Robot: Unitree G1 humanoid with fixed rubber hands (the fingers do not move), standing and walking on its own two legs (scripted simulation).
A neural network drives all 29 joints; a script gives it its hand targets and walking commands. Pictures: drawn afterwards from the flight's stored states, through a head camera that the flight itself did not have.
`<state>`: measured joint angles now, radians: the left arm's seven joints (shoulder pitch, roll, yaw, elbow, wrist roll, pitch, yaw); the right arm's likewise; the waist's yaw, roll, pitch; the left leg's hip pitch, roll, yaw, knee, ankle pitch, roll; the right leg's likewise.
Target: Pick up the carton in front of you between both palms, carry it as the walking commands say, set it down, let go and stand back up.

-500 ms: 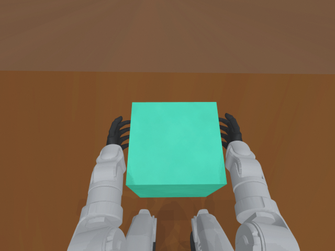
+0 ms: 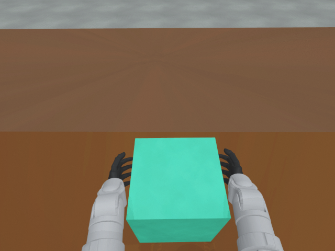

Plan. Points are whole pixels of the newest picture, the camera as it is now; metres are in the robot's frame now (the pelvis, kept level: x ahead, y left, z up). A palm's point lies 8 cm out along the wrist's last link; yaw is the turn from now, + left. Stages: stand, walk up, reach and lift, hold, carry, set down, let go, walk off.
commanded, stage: reach and lift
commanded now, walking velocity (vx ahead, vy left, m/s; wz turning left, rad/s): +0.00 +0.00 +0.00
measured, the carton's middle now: (175, 193) +0.30 +0.00 -0.06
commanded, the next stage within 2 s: hold in 1.06 s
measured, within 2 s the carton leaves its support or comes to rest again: neither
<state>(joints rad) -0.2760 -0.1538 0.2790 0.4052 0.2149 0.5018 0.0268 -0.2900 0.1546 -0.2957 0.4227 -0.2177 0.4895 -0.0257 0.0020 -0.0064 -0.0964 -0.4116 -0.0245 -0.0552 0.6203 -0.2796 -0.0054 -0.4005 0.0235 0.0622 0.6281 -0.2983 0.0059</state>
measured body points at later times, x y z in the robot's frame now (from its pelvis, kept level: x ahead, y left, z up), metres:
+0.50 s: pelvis -0.01 +0.00 +0.01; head -0.03 +0.00 +0.46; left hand +0.30 +0.15 +0.03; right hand +0.31 -0.15 +0.04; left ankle +0.02 +0.12 -0.73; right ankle +0.01 -0.12 -0.73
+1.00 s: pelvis +0.01 +0.00 +0.02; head -0.02 +0.00 +0.47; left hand +0.31 +0.15 +0.04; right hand +0.31 -0.15 +0.05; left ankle +0.02 +0.12 -0.73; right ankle +0.01 -0.12 -0.73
